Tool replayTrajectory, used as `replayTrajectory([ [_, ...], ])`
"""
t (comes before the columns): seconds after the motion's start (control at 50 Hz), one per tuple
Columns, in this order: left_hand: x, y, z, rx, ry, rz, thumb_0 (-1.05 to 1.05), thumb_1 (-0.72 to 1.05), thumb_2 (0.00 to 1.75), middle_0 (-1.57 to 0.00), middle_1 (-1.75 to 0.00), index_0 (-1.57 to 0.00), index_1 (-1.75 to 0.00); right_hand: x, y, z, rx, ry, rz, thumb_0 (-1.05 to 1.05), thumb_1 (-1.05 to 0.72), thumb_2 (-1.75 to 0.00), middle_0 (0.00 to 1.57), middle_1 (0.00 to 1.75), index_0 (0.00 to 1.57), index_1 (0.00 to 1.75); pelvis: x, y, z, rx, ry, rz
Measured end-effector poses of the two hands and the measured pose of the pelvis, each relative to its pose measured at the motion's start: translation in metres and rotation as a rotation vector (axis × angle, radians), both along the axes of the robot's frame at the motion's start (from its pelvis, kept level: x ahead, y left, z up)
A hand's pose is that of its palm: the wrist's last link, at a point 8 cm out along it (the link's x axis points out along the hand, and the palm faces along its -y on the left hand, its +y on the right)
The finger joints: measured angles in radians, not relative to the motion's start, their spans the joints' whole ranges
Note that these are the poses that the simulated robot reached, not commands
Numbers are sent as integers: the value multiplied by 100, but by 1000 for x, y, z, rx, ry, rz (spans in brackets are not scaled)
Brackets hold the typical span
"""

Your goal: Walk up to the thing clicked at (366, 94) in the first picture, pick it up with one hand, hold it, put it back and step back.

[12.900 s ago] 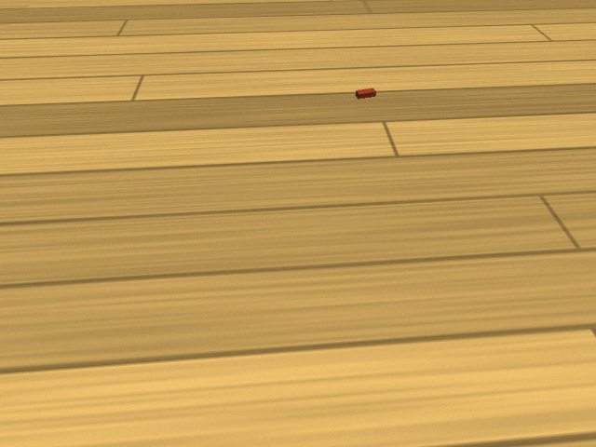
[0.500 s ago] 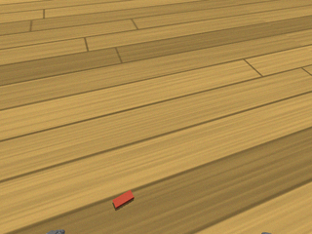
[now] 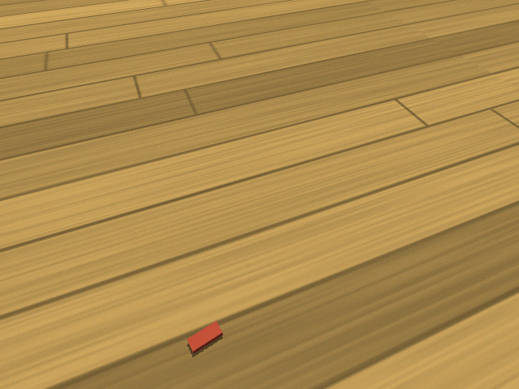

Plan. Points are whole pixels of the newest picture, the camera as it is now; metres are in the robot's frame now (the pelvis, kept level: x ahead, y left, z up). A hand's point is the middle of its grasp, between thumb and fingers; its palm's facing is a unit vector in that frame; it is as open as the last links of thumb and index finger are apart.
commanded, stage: walk up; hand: left
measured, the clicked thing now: (205, 337) +0.43 +0.23 -0.77
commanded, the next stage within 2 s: stand in 0.30 s
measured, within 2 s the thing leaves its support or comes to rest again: neither
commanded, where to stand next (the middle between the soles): +0.04 -0.02 m, yaw +1 degrees
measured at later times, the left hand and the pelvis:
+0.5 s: hand out of the picture +0.08 +0.25 -0.15, palm faces -0.04 -0.94 -0.33, open 7.3 cm; pelvis +0.00 +0.00 +0.00, yaw +0 degrees
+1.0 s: hand out of the picture +0.08 +0.27 -0.16, palm faces -0.01 -0.94 -0.34, open 7.3 cm; pelvis +0.01 +0.02 +0.00, yaw +1 degrees
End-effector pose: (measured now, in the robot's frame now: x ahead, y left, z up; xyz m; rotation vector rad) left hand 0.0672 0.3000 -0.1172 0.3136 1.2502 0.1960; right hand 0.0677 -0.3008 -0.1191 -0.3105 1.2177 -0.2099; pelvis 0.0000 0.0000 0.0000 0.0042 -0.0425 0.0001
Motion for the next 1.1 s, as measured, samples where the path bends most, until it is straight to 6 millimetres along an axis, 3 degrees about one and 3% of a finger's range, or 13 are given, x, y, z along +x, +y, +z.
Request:
replayTrajectory([
  [0.34, 3, -5, -2, -13, -19, -16, 0, 91, 90, -21, -30, -21, -30, -5, -5, 4, -17, -14, -12, 0, -91, -90, 20, 30, 20, 30, -4, 0, 0, 0, 2, -8],
  [0.56, 9, 1, 2, -3, -30, -19, 0, 91, 90, -21, -30, -21, -30, -6, 9, -1, 12, 32, 3, 0, -91, -90, 20, 30, 20, 30, 2, 6, 2, -4, 10, 9],
  [1.1, 1, 18, -2, 2, -12, 14, 0, 91, 90, -21, -30, -21, -30, 21, 25, 4, 1, 4, 30, 0, -91, -90, 20, 30, 20, 30, 9, 20, 3, -4, 8, 29],
])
